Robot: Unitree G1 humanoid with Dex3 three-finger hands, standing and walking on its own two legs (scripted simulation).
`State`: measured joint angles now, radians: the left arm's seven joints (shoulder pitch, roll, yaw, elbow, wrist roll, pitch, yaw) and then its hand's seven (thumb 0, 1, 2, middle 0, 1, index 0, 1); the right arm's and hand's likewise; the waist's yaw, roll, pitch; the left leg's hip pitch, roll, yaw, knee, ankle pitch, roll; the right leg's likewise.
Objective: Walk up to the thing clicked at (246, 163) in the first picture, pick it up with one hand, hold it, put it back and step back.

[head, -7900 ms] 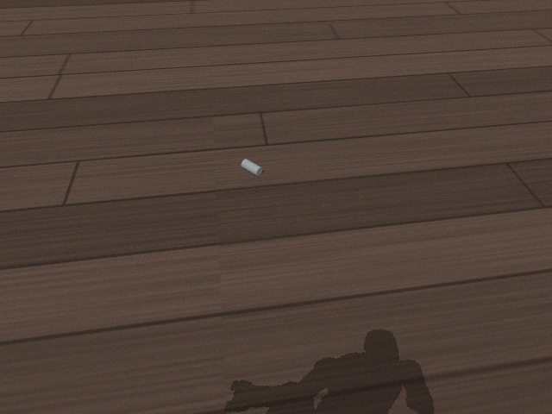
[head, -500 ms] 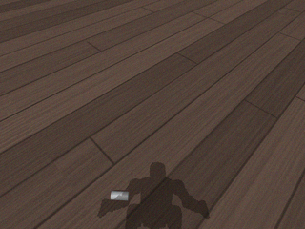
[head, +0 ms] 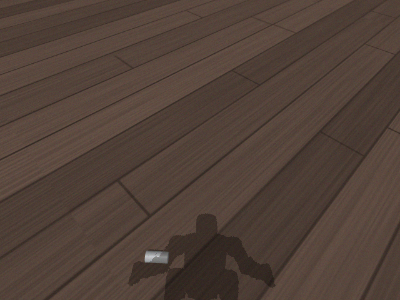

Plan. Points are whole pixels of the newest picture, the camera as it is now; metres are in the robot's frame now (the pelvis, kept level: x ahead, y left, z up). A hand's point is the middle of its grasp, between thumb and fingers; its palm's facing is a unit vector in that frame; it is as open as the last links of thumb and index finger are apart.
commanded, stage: stand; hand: left
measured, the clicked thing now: (157, 257) +0.43 +0.20 -0.76
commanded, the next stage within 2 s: walk up in 0.04 s
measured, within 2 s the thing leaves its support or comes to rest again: neither
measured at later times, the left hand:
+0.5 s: hand out of the picture +0.06 +0.23 -0.16, palm faces -0.01 -0.95 -0.33, open 7.4 cm
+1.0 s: hand out of the picture +0.09 +0.23 -0.16, palm faces -0.02 -0.95 -0.32, open 7.4 cm
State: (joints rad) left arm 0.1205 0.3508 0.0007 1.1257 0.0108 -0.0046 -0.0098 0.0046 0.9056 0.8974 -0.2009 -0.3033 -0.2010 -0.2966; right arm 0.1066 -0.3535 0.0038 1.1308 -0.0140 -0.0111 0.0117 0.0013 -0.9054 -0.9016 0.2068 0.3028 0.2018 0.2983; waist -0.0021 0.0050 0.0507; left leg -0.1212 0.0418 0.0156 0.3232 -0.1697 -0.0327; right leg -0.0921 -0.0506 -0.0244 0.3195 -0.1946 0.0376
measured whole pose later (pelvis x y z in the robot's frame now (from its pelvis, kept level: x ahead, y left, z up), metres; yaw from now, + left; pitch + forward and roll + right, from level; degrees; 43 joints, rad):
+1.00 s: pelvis +0.00 -0.02 -0.01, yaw -1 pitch -2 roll +0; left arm 0.12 0.36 0.05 1.03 0.02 0.04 -0.03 0.00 0.91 0.90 -0.20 -0.30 -0.20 -0.30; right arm 0.16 -0.36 -0.01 1.05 -0.02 -0.02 -0.01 0.00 -0.90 -0.90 0.21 0.30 0.20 0.30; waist 0.00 -0.01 0.07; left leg -0.15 0.08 0.01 0.40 -0.22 -0.06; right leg -0.14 -0.01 -0.02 0.43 -0.25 0.00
